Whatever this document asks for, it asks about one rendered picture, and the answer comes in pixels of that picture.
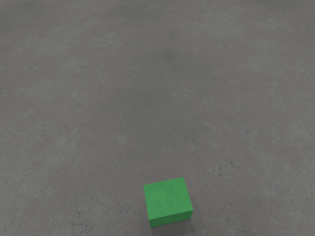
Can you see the carton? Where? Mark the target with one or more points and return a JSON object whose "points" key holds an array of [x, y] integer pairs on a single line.
{"points": [[167, 202]]}

